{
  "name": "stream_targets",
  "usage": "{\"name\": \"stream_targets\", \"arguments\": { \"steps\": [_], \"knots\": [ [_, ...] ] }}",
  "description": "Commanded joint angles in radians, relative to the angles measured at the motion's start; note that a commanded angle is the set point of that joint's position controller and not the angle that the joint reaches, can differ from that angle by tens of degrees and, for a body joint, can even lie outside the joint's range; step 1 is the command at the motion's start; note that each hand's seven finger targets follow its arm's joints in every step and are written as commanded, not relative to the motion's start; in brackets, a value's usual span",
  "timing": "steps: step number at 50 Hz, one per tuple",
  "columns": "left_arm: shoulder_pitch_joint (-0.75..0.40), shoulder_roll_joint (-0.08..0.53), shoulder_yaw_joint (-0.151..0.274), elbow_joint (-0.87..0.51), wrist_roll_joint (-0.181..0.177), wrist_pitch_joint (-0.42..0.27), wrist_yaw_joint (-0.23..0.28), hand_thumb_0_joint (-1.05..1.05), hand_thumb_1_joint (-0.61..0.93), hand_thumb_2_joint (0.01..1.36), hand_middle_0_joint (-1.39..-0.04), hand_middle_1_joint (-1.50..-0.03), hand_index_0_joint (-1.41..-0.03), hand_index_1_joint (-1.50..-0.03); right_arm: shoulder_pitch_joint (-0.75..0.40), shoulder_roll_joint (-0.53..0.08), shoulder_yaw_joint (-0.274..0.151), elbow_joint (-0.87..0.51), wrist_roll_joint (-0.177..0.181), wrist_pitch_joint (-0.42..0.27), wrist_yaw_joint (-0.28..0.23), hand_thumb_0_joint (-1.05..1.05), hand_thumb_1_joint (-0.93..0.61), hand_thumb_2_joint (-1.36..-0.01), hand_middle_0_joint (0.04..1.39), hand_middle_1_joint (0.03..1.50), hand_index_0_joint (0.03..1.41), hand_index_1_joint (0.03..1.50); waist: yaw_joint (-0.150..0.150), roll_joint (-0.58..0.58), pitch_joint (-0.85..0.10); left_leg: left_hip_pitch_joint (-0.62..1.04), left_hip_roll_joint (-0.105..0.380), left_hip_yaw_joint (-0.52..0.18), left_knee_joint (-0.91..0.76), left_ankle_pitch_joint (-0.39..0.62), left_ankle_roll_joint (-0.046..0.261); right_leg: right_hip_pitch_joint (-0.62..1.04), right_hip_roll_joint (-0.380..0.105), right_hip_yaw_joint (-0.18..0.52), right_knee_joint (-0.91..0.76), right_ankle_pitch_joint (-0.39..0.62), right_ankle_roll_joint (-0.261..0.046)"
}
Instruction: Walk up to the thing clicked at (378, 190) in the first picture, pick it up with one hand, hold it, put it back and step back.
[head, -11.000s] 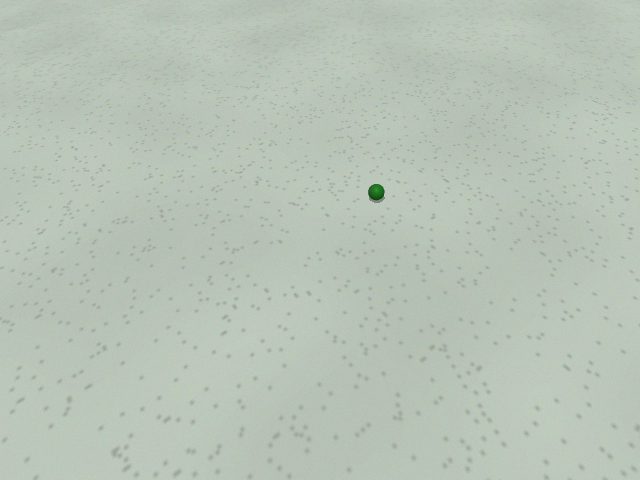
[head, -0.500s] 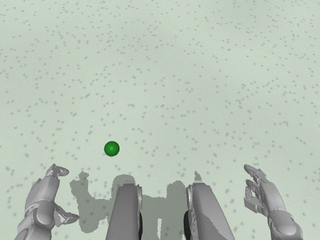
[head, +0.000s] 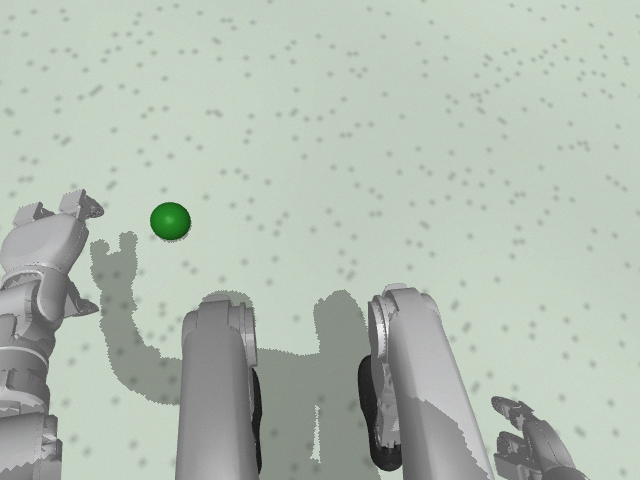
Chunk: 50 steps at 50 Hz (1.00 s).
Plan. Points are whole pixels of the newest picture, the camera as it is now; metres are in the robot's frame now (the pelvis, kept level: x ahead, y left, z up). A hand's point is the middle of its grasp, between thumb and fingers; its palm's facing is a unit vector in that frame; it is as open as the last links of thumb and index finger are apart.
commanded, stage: rise first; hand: left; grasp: from above
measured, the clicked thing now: (170, 221) +0.51 +0.28 -0.36
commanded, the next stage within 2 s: approach in 1.10 s
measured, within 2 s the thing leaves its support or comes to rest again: neither
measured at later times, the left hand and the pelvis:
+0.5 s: hand (101, 246) +0.42 +0.33 -0.20, palm faces -0.45 -0.04 -0.89, open 14.1 cm; pelvis +0.00 +0.01 -0.05, yaw -2 degrees
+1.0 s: hand (119, 237) +0.44 +0.32 -0.24, palm faces -0.45 -0.06 -0.89, open 14.1 cm; pelvis +0.01 +0.01 -0.07, yaw -3 degrees
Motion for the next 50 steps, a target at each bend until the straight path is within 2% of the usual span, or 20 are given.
{"name": "stream_targets", "arguments": {
  "steps": [1,4,5,6,7,8,10,13,14,16,17,20,27,31,32,33,35,36,45,50],
  "knots": [
    [-0.291,0.322,0.057,-0.098,0.049,-0.036,0.070,0.000,-0.551,1.036,-0.052,-1.021,-0.053,-1.020,0.122,-0.213,-0.066,-0.065,-0.010,-0.001,-0.005,0.000,-0.892,-0.900,0.200,0.299,0.200,0.299,-0.005,0.142,-0.620,0.443,-0.024,0.062,-0.241,0.003,0.049,0.227,0.023,-0.081,-0.230,0.025,-0.072],
    [-0.279,0.328,0.058,-0.005,0.098,-0.032,0.100,0.000,-0.564,1.047,-0.056,-0.992,-0.049,-0.999,0.149,-0.217,-0.060,-0.029,-0.019,0.018,0.001,0.000,-0.894,-0.901,0.200,0.299,0.200,0.299,-0.008,0.175,-0.619,0.462,-0.024,0.051,-0.223,0.039,0.042,0.186,0.021,-0.093,-0.185,0.065,-0.077],
    [-0.338,0.323,0.043,-0.050,0.109,-0.041,0.108,0.000,-0.573,1.054,-0.057,-0.980,-0.045,-0.991,0.152,-0.214,-0.058,-0.032,-0.022,0.021,0.004,0.000,-0.894,-0.900,0.200,0.299,0.200,0.299,-0.014,0.202,-0.641,0.475,-0.025,0.054,-0.210,0.079,0.039,0.180,0.020,-0.093,-0.170,0.100,-0.078],
    [-0.308,0.333,0.051,0.025,0.125,-0.035,0.116,0.000,-0.567,1.046,-0.059,-0.980,-0.050,-0.989,0.156,-0.216,-0.052,-0.025,-0.026,0.026,0.008,0.000,-0.897,-0.901,0.200,0.299,0.200,0.299,-0.018,0.192,-0.621,0.458,-0.026,0.054,-0.202,0.081,0.041,0.177,0.022,-0.095,-0.165,0.102,-0.078],
    [-0.392,0.318,0.030,-0.066,0.128,-0.046,0.125,0.000,-0.568,1.047,-0.056,-0.978,-0.046,-0.988,0.144,-0.218,-0.055,-0.044,-0.028,0.024,0.009,0.000,-0.895,-0.901,0.200,0.299,0.200,0.299,-0.023,0.215,-0.650,0.479,-0.025,0.052,-0.194,0.106,0.039,0.167,0.019,-0.097,-0.157,0.127,-0.078],
    [-0.328,0.332,0.038,0.065,0.149,-0.036,0.132,0.000,-0.559,1.040,-0.057,-0.979,-0.050,-0.985,0.149,-0.226,-0.052,-0.021,-0.030,0.029,0.011,0.000,-0.896,-0.901,0.200,0.299,0.200,0.299,-0.031,0.197,-0.602,0.450,-0.024,0.045,-0.188,0.079,0.040,0.136,0.021,-0.103,-0.145,0.103,-0.078],
    [-0.407,0.334,0.023,0.025,0.166,-0.049,0.146,0.000,-0.558,1.035,-0.059,-0.974,-0.052,-0.981,0.134,-0.223,-0.050,-0.037,-0.038,0.030,0.015,0.000,-0.896,-0.901,0.200,0.299,0.200,0.299,-0.039,0.206,-0.598,0.432,-0.025,0.051,-0.174,0.070,0.042,0.125,0.020,-0.100,-0.141,0.101,-0.077],
    [-0.403,0.357,0.034,0.095,0.204,-0.048,0.162,0.000,-0.542,1.019,-0.063,-0.980,-0.060,-0.981,0.151,-0.226,-0.045,-0.016,-0.047,0.035,0.022,0.000,-0.895,-0.899,0.200,0.300,0.200,0.299,-0.032,0.223,-0.605,0.432,-0.026,0.048,-0.163,0.062,0.039,0.107,0.020,-0.105,-0.118,0.090,-0.078],
    [-0.407,0.360,0.036,0.113,0.212,-0.048,0.168,0.000,-0.547,1.026,-0.064,-0.976,-0.059,-0.980,0.151,-0.229,-0.047,-0.012,-0.050,0.036,0.024,0.000,-0.895,-0.900,0.200,0.299,0.200,0.299,-0.040,0.222,-0.605,0.432,-0.025,0.048,-0.154,0.068,0.039,0.100,0.021,-0.107,-0.112,0.094,-0.078],
    [-0.470,0.331,0.004,0.088,0.222,-0.059,0.176,0.000,-0.530,1.001,-0.064,-0.999,-0.068,-0.994,0.138,-0.225,-0.040,-0.023,-0.058,0.033,0.029,0.000,-0.898,-0.901,0.200,0.300,0.200,0.300,-0.058,0.239,-0.597,0.424,-0.025,0.043,-0.146,0.068,0.039,0.083,0.018,-0.112,-0.097,0.102,-0.075],
    [-0.436,0.353,0.021,0.142,0.238,-0.056,0.183,0.000,-0.536,1.008,-0.062,-1.000,-0.065,-0.996,0.147,-0.229,-0.041,-0.008,-0.060,0.035,0.029,0.000,-0.897,-0.900,0.200,0.300,0.200,0.300,-0.052,0.224,-0.600,0.419,-0.027,0.049,-0.132,0.071,0.042,0.085,0.021,-0.112,-0.098,0.103,-0.074],
    [-0.481,0.369,0.023,0.160,0.254,-0.066,0.205,0.000,-0.523,0.996,-0.079,-0.988,-0.081,-0.985,0.145,-0.223,-0.032,-0.008,-0.070,0.033,0.031,0.000,-0.900,-0.901,0.200,0.300,0.200,0.300,-0.066,0.186,-0.594,0.367,-0.031,0.066,-0.097,0.066,0.051,0.097,0.026,-0.106,-0.109,0.099,-0.071],
    [-0.519,0.374,0.026,0.206,0.259,-0.054,0.238,0.000,-0.538,1.003,-0.066,-1.010,-0.069,-1.006,0.156,-0.222,-0.021,0.002,-0.089,0.025,0.038,0.000,-0.902,-0.902,0.200,0.300,0.200,0.300,-0.083,0.207,-0.622,0.363,-0.026,0.071,-0.053,0.118,0.051,0.109,0.029,-0.113,-0.077,0.154,-0.066],
    [-0.527,0.388,0.042,0.203,0.254,-0.046,0.246,0.000,-0.552,1.013,-0.061,-1.008,-0.061,-1.007,0.153,-0.224,-0.019,0.005,-0.092,0.024,0.041,0.000,-0.902,-0.901,0.200,0.300,0.200,0.300,-0.068,0.234,-0.632,0.369,-0.023,0.066,-0.054,0.118,0.047,0.088,0.027,-0.116,-0.053,0.150,-0.069],
    [-0.532,0.384,0.040,0.212,0.260,-0.044,0.249,0.000,-0.552,1.018,-0.059,-1.005,-0.058,-1.005,0.158,-0.227,-0.019,0.007,-0.093,0.024,0.041,0.000,-0.897,-0.900,0.200,0.300,0.200,0.300,-0.081,0.244,-0.632,0.381,-0.022,0.060,-0.052,0.113,0.046,0.077,0.028,-0.120,-0.045,0.147,-0.069],
    [-0.534,0.382,0.026,0.227,0.261,-0.043,0.247,0.000,-0.552,1.010,-0.059,-1.017,-0.061,-1.013,0.152,-0.221,-0.014,0.001,-0.093,0.024,0.043,0.000,-0.902,-0.901,0.200,0.300,0.200,0.300,-0.084,0.243,-0.619,0.359,-0.023,0.062,-0.050,0.105,0.046,0.078,0.031,-0.121,-0.048,0.143,-0.072],
    [-0.540,0.385,0.030,0.234,0.259,-0.044,0.249,0.000,-0.551,1.010,-0.060,-1.013,-0.061,-1.010,0.160,-0.221,-0.012,0.002,-0.095,0.025,0.044,0.000,-0.900,-0.900,0.200,0.300,0.200,0.300,-0.095,0.212,-0.614,0.330,-0.023,0.062,-0.036,0.106,0.052,0.093,0.033,-0.122,-0.050,0.150,-0.068],
    [-0.530,0.393,0.036,0.227,0.256,-0.041,0.251,0.000,-0.552,1.011,-0.065,-1.014,-0.066,-1.012,0.151,-0.217,-0.009,0.005,-0.094,0.026,0.043,0.000,-0.902,-0.901,0.200,0.300,0.200,0.300,-0.080,0.211,-0.617,0.332,-0.026,0.068,-0.032,0.116,0.053,0.099,0.033,-0.115,-0.053,0.158,-0.068],
    [-0.528,0.396,0.041,0.247,0.252,-0.042,0.250,0.000,-0.548,1.007,-0.060,-1.021,-0.063,-1.017,0.159,-0.224,0.004,0.009,-0.105,0.031,0.049,0.000,-0.899,-0.900,0.200,0.300,0.200,0.300,-0.102,0.223,-0.609,0.308,-0.026,0.065,-0.007,0.142,0.052,0.107,0.034,-0.123,-0.030,0.185,-0.065],
    [-0.536,0.394,0.036,0.244,0.254,-0.047,0.258,0.000,-0.546,1.006,-0.062,-1.028,-0.067,-1.023,0.158,-0.226,0.009,0.010,-0.109,0.032,0.050,0.000,-0.900,-0.900,0.200,0.300,0.200,0.300,-0.102,0.238,-0.621,0.330,-0.023,0.061,0.001,0.144,0.049,0.100,0.037,-0.126,-0.024,0.189,-0.067]
  ]
}}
